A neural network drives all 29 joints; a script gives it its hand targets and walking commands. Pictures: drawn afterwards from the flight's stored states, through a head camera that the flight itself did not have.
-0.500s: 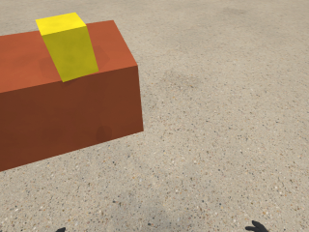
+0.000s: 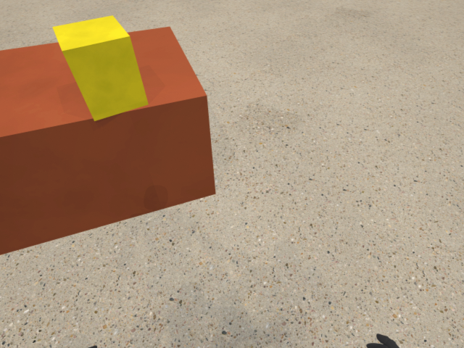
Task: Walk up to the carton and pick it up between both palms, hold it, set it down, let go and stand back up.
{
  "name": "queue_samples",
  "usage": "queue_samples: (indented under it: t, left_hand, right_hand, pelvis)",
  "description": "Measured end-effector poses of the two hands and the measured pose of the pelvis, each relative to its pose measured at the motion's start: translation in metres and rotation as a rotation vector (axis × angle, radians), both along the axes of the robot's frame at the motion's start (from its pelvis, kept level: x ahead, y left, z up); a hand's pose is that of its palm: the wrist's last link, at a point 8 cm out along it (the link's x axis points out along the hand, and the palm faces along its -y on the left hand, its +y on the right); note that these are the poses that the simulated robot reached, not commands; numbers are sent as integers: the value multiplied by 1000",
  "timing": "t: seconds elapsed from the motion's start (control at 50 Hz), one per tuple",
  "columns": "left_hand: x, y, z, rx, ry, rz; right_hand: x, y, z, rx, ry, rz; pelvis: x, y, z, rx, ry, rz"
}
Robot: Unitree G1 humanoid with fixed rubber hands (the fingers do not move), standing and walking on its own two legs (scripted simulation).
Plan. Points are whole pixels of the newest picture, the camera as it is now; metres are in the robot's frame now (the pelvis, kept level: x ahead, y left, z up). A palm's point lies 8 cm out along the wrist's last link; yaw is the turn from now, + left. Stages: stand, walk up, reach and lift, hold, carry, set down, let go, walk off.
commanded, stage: stand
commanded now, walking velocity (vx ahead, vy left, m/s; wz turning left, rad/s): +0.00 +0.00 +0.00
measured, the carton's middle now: (103, 68) +1.02 +0.47 -0.01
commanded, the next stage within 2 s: none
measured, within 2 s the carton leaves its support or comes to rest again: neither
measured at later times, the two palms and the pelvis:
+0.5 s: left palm out of the picture +0.09 +0.29 -0.10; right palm out of the picture +0.10 -0.28 -0.11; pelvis +0.00 +0.00 +0.00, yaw +0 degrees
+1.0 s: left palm out of the picture +0.09 +0.29 -0.10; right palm out of the picture +0.11 -0.28 -0.11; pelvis +0.00 +0.00 +0.00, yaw +0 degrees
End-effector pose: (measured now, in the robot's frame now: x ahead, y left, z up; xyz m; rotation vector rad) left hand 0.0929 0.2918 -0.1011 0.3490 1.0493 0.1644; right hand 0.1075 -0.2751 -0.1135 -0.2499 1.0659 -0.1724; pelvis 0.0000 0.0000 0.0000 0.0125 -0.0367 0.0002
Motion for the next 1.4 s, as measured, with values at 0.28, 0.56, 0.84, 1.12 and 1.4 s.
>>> queue_samples:
  t: [0.28,0.56,0.84,1.12,1.4]
  left_hand:
    - [-4,0,2,0,-4,5]
    - [0,0,2,-1,11,8]
    - [2,1,2,-4,11,18]
    - [-2,1,3,-5,6,21]
    - [-4,1,2,-5,15,26]
  right_hand:
    - [-3,0,2,2,-6,2]
    - [-2,0,1,4,18,-1]
    - [6,0,4,4,2,3]
    - [2,0,5,3,-3,3]
    - [-1,-1,5,3,5,-2]
  pelvis:
    - [-4,0,1,1,1,0]
    - [3,0,3,0,18,1]
    - [6,0,4,0,26,1]
    - [3,-1,5,0,24,1]
    - [3,-1,5,0,26,1]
